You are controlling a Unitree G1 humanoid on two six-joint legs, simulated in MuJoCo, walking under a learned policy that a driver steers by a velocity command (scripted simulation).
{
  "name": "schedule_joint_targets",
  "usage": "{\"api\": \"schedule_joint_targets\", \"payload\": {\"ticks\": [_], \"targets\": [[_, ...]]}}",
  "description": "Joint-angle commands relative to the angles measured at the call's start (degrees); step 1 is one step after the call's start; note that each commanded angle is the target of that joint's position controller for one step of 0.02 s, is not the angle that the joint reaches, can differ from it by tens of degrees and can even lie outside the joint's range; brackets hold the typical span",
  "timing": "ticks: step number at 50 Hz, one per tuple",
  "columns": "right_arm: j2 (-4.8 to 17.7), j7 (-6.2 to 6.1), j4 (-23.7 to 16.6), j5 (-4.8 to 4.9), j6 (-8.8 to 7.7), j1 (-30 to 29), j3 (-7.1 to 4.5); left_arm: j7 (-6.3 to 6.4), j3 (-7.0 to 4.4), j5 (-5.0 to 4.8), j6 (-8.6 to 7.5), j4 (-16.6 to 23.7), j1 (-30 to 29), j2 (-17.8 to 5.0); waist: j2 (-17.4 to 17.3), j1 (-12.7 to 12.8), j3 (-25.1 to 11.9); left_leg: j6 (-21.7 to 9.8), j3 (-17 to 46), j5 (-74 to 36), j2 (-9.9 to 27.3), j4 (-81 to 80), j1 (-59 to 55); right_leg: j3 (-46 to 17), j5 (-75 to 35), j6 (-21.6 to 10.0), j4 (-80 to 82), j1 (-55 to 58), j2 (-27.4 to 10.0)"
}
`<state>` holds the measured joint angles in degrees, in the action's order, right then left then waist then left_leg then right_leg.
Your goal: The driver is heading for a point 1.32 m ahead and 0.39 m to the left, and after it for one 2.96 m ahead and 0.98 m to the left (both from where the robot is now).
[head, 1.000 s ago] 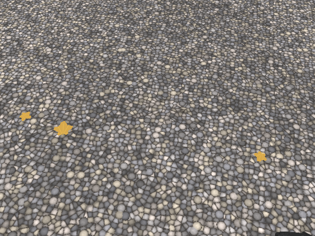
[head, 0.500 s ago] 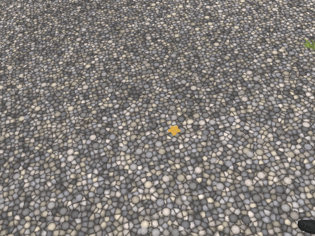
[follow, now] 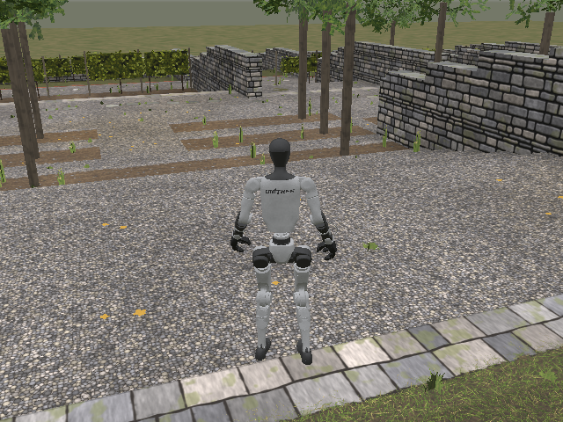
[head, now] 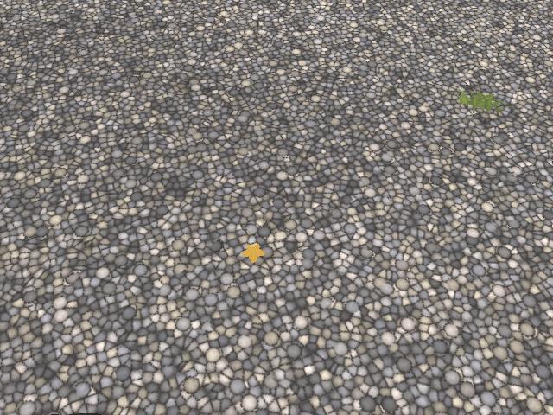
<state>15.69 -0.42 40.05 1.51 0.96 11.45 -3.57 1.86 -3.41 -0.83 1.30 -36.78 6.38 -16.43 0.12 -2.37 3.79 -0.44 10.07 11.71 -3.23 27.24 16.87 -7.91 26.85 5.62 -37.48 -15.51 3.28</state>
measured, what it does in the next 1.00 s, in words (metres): walks ahead, turning left: right foot, then left foot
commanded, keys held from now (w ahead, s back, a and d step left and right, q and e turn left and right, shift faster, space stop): q+shift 0.08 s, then w+q+shift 0.52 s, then w+shift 0.06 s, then w+e+shift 0.34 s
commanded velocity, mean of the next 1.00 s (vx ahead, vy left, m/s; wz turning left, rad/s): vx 0.69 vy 0.00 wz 0.51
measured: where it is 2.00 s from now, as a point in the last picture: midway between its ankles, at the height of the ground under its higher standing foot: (61, 183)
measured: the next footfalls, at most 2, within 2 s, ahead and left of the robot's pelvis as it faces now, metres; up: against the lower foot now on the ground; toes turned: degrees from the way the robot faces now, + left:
right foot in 0.06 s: +0.02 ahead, -0.13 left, +0.00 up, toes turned +12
left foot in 0.62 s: +0.29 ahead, +0.29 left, +0.00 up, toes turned +38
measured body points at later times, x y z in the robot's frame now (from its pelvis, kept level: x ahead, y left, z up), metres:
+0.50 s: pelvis +0.11 +0.04 -0.02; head +0.13 +0.05 +0.43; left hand -0.03 +0.30 -0.14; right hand +0.42 -0.08 -0.09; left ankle +0.20 +0.26 -0.67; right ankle -0.02 -0.14 -0.74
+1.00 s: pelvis +0.42 +0.33 -0.02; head +0.42 +0.34 +0.43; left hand +0.43 +0.63 -0.12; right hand +0.58 +0.12 -0.14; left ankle +0.26 +0.27 -0.74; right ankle +0.72 +0.34 -0.67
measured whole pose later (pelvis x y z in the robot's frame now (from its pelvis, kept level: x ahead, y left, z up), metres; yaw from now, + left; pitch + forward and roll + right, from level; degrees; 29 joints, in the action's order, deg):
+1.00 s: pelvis +0.42 +0.33 -0.02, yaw +31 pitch +0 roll +1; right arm 13.7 -0.3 44.9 -1.2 -7.9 23.1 -1.7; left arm -2.3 -2.0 -2.7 -4.8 -41.4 10.7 -16.3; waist 1.9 -3.0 1.0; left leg -5.6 -8.6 22.6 -7.1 11.0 -11.2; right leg -1.0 -12.6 -2.8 -44.8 -47.5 -3.7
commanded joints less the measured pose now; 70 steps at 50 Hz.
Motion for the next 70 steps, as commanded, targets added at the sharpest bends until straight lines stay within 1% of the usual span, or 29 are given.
{"api": "schedule_joint_targets", "payload": {"ticks": [1, 3, 4, 5, 7, 9, 19, 25, 28, 30, 31, 32, 33, 34, 36, 39, 42, 51, 53, 55, 56, 57, 58, 59, 60, 62, 64, 67, 70], "targets": [[12.1, -1.11, -5.1, 0.98, 0.37, -3.5, -4.1, -0.27, -2.15, -0.45, -2.06, 3.0, 1.7, -5.1, -11.1, 2.2, -10.0, -10.2, 19.6, -20.3, 11.3, -5.0, -13.5, 1.5, -4.4, -1.3, 8.3, -2.4, 2.0], [11.1, -1.81, -6.3, 1.67, 1.21, -5.9, -4.05, -0.87, -2.87, -0.39, -2.72, 0.7, 6.3, -5.9, -9.8, 4.7, -11.3, -6.8, 17.9, -15.2, 8.5, -2.3, -6.5, 2.4, -15.6, -3.1, 19.3, 8.4, 0.2], [8.9, -1.91, -6.8, 1.2, 1.35, -5.3, -3.4, -0.66, -3.71, 0.28, -2.56, 0.3, 8.2, -8.7, -5.4, 4.5, -12.1, -3.7, 14.4, -5.1, 5.4, 3.5, 2.7, -2.7, -19.0, -6.2, 20.1, 16.8, -7.6], [5.8, -1.68, -8.2, 0.93, 1.0, -4.1, -2.54, -0.85, -4.69, 2.01, -2.05, 0.1, 8.3, -13.4, 13.7, 3.4, -9.8, -0.4, 1.7, 18.3, -3.8, 13.8, 17.8, -17.8, -15.4, -14.5, 23.3, 19.3, -19.0], [11.6, -0.85, -7.0, 0.61, -0.09, -2.3, -4.0, -0.69, -3.22, 2.51, -3.42, 2.2, 4.2, -8.4, 9.7, 2.9, -5.0, 0.6, -0.2, 15.5, 4.0, 30.1, 25.7, -19.8, 4.3, -16.9, 27.0, 15.9, -24.0], [10.3, -0.16, -6.0, 0.05, -0.45, -2.2, -3.74, 0.3, -2.84, 0.32, -4.68, 1.8, 4.3, -7.8, 8.3, 3.7, -2.3, 1.9, -2.0, 8.4, 5.9, 35.8, 32.3, -14.2, 6.1, -13.6, 28.1, 19.8, -20.4], [6.2, 2.52, -10.0, 1.18, -2.64, -7.5, -1.39, -0.99, -2.36, 1.99, -7.06, -2.1, 15.0, -8.5, 5.4, 7.6, 5.1, 3.6, -5.3, -7.8, 10.3, 38.3, 40.8, 6.3, -9.1, -12.7, 31.5, 19.2, -19.2], [2.8, 5.13, -12.6, 1.54, -3.27, -15.3, 1.02, -1.3, -2.55, 1.39, -6.19, -5.7, 17.9, -9.4, 2.7, 8.8, 9.9, -1.5, -12.7, -8.0, 11.3, 25.6, 38.0, 17.8, -20.7, -11.3, 32.3, 22.3, -20.5], [4.9, 5.4, -12.7, 1.55, -3.21, -13.0, 0.37, -1.1, -3.23, 1.08, -5.33, -6.1, 16.3, -13.5, 6.6, 4.1, 4.4, -5.8, -20.6, -1.9, 4.2, 20.2, 20.6, 23.5, -66.3, -10.2, 22.9, 21.6, -19.6], [11.5, 4.71, -9.5, 2.15, -2.49, 3.2, -3.01, -0.9, -3.99, 0.52, -4.8, -5.9, 15.1, -16.9, 10.1, -6.1, -6.7, -9.7, -22.3, 3.2, -2.2, 20.0, -3.5, 23.9, -88.7, -10.0, 0.9, 17.2, -20.5], [16.0, 3.66, -5.7, 2.02, -1.46, 17.0, -5.79, -0.7, -3.33, 0.03, -5.7, -4.7, 14.2, -15.7, 6.8, -13.0, -12.6, -12.7, -15.6, 0.3, -1.9, 13.9, -26.7, 22.6, -76.7, -8.3, -16.4, 2.7, -18.5], [19.5, 2.41, -3.1, 1.72, -1.23, 16.8, -5.76, -1.1, -0.14, 2.02, -6.95, -3.1, 18.5, -3.9, -11.8, -5.1, -12.2, -16.1, 7.6, 11.3, 9.5, 9.0, -41.1, 19.9, -1.9, -5.6, -39.6, -19.9, -8.7], [19.1, 2.59, -6.5, 0.53, -3.04, 16.8, -4.91, -1.11, 1.15, -0.2, -9.94, 0.8, 18.6, -4.5, -14.5, -3.8, -29.2, -25.0, 42.0, 32.6, 20.5, -6.9, -48.5, 3.3, 4.5, -5.7, -51.1, -27.7, -2.1], [12.6, 3.1, -4.5, -0.23, -4.29, 17.7, -3.51, -0.96, -0.38, -3.01, -10.86, 1.1, 10.4, -10.8, -3.7, -7.6, -22.9, -19.4, 39.4, 33.1, 21.0, -13.1, -43.5, 0.0, -3.7, -7.2, -49.9, -31.7, -5.8], [10.6, 3.02, -3.8, -1.13, -5.95, 10.2, -2.47, -0.28, 0.67, -2.93, -10.78, 0.8, 8.4, -7.5, 2.9, -1.8, -9.1, -16.2, 25.6, 19.0, 19.4, -13.6, -22.1, 1.2, -9.7, -8.5, -43.1, -28.0, -10.8], [4.2, 2.95, -3.3, -2.55, -7.3, 3.6, -0.59, -1.59, 0.2, -2.48, -6.62, -3.6, 15.5, -6.2, -2.6, 4.2, -3.1, -12.7, 7.5, 4.8, 13.8, -14.8, -5.9, 0.9, -16.6, -8.4, -39.0, -20.7, -15.6], [4.5, 2.58, -0.9, -2.11, -8.83, 5.7, -0.79, -1.89, 0.61, -2.19, -4.28, -3.4, 11.0, -3.7, -1.8, 3.1, 2.5, -7.3, -6.2, -8.1, 10.3, -17.4, -0.9, 0.1, -23.3, -7.3, -33.7, -24.9, -13.3], [9.5, -2.16, 2.5, -2.93, -8.69, 10.8, -0.55, -6.07, 0.36, -1.97, -7.82, 0.6, -0.8, -3.5, -4.4, 0.8, 1.6, 4.9, -21.3, -59.0, 9.8, -15.5, -19.0, 15.7, -41.7, -10.5, -0.3, -19.4, -0.6], [12.5, -4.09, 2.1, -3.26, -6.61, 9.5, -1.47, -6.35, -0.91, -2.44, -6.63, 0.6, 4.3, -6.1, -8.3, 5.4, -2.9, 5.7, -22.0, -81.5, 12.4, -3.9, -24.5, 19.3, -35.2, -11.7, -1.0, -13.1, 2.6], [14.6, -4.61, -1.1, -4.01, -5.55, -0.1, -2.34, -5.2, -3.99, -2.44, -4.14, -5.4, 29.8, -12.4, -7.9, 18.9, -11.1, 4.6, -19.6, -88.7, 13.9, 23.9, -14.6, 13.3, -28.4, -16.2, -3.9, 11.3, 0.9], [10.9, -2.93, -2.6, -2.28, -6.28, -8.6, -1.48, -3.9, -3.64, -2.04, -3.09, -10.0, 42.9, -12.1, 5.1, 25.6, -10.1, 4.2, -21.5, -39.0, 3.9, 56.6, -1.9, 7.1, -37.4, -19.8, 5.1, 23.4, -3.8], [-3.1, -0.51, -6.5, -2.39, -8.36, -3.1, 2.49, -4.07, -1.63, 0.98, -4.02, -10.9, 37.6, -8.0, 24.4, 13.4, -8.2, 4.0, -10.3, 23.6, -4.6, 78.2, 26.5, -6.0, -30.3, -24.1, -2.5, 34.6, -4.4], [-2.9, 1.1, -9.5, 0.38, -10.57, 3.5, 3.94, -3.97, -0.93, 1.89, -4.99, -6.0, 27.6, -6.6, 20.3, 7.2, -15.9, 1.2, -0.4, 24.0, -3.5, 80.4, 36.6, -31.9, -0.5, -32.5, 9.5, 36.2, -13.2], [3.4, 2.22, -10.7, 0.7, -12.0, -0.6, 3.19, -3.69, -1.12, 1.35, -5.18, -2.8, 25.1, -4.8, 5.9, 8.2, -13.3, -3.0, 1.0, 16.3, -1.2, 70.6, 35.7, -39.5, 14.6, -30.6, 22.5, 30.2, -15.5], [4.5, 2.62, -11.2, 0.09, -12.18, -1.0, 2.75, -3.63, -1.29, 1.0, -5.82, -1.4, 19.7, -6.0, -6.2, 2.7, -6.5, -4.6, 0.1, 10.5, 1.3, 60.7, 32.3, -39.9, 16.9, -28.2, 26.7, 17.9, -16.0], [4.8, 1.55, -9.5, -2.24, -10.51, 0.4, 2.6, -3.23, -1.54, 1.06, -6.77, 1.4, 11.3, -7.5, -9.2, -1.7, 0.1, -1.8, 0.8, 6.9, 4.4, 50.5, 24.3, -34.1, 8.0, -27.9, 28.2, 0.6, -10.7], [7.0, -0.04, -9.0, -2.45, -9.09, 0.2, 1.96, -2.45, -1.22, 0.47, -6.8, 1.5, 9.7, -6.2, -7.2, -2.2, 2.2, 1.3, -0.9, 4.4, 6.7, 40.1, 18.8, -24.6, -1.5, -26.5, 28.0, -8.5, -5.9], [2.9, -0.79, -13.1, -3.49, -8.7, -10.2, 3.43, -0.89, -1.54, -1.45, -6.37, -0.2, 11.5, -6.7, -0.7, 2.8, 2.8, 4.7, -5.8, -9.1, 4.7, 18.1, 7.5, -13.4, -11.3, -22.9, 26.1, -17.7, 0.2], [3.4, -0.65, -14.5, -0.56, -8.58, -13.4, 2.43, -0.55, -2.16, -2.34, -5.47, -2.4, 15.1, -7.6, 3.9, 6.7, -1.6, 7.2, -5.1, -16.4, 1.2, 6.0, -0.8, -15.9, -5.6, -19.1, 22.1, -13.1, 0.3]]}}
